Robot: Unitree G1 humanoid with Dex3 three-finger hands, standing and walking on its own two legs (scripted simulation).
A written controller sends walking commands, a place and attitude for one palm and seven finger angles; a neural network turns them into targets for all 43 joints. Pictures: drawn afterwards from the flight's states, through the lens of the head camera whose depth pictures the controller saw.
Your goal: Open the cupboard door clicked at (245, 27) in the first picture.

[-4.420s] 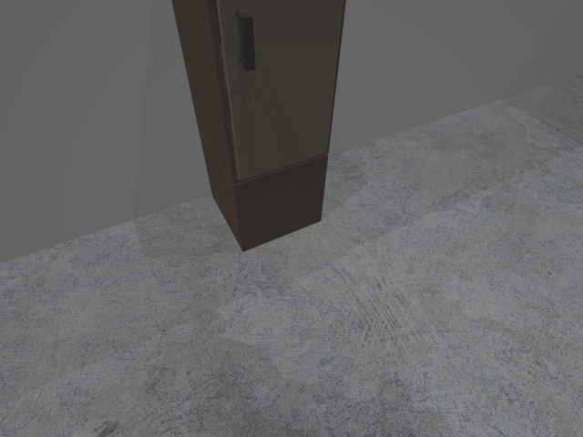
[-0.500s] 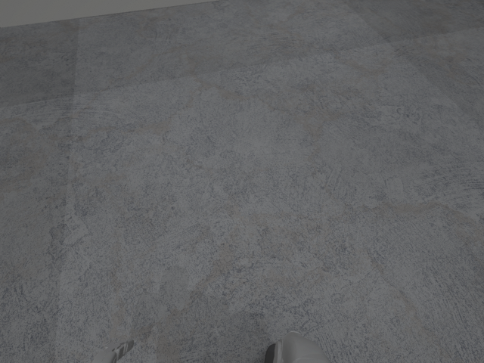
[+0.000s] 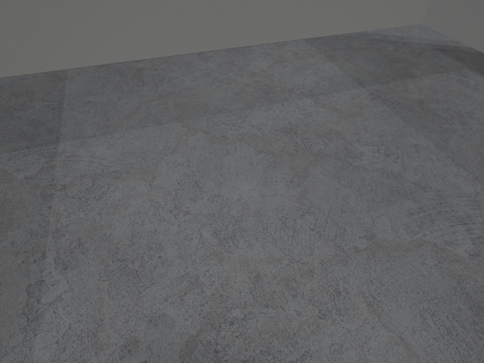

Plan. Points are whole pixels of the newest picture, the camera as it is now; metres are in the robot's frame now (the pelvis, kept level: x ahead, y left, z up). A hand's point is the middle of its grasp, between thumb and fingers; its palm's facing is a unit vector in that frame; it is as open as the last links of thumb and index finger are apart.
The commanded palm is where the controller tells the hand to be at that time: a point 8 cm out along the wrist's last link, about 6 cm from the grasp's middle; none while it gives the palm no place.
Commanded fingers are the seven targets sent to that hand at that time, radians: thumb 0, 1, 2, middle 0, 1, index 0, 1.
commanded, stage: turn to face it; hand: left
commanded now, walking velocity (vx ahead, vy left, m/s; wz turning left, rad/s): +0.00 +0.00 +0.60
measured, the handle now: out of the picture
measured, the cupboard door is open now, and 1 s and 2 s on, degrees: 0 0 0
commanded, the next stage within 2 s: none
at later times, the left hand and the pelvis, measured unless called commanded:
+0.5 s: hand out of the picture +0.04 +0.20 -0.14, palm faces +0.28 -0.91 -0.30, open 7.4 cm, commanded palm none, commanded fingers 0.00 0.90 0.90 -0.20 -0.30 -0.20 -0.30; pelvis -0.02 -0.03 +0.00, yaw +15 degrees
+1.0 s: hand out of the picture -0.16 +0.22 -0.18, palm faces +0.57 -0.78 -0.26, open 7.4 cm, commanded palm none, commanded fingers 0.00 0.90 0.90 -0.20 -0.30 -0.20 -0.30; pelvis -0.07 +0.01 +0.00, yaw +33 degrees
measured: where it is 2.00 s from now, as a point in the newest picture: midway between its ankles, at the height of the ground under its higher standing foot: outside the picture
